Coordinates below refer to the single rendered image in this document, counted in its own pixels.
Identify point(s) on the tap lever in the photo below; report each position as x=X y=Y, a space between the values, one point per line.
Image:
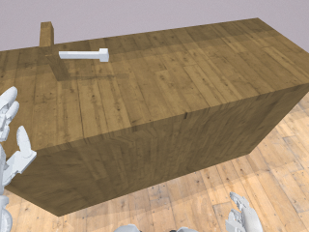
x=102 y=54

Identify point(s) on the robot left hand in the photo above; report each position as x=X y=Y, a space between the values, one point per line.
x=20 y=160

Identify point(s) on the robot left forearm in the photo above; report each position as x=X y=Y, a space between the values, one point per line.
x=6 y=219

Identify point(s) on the counter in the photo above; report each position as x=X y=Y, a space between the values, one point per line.
x=166 y=104

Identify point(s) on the robot right hand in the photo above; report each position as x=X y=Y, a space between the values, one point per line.
x=245 y=221

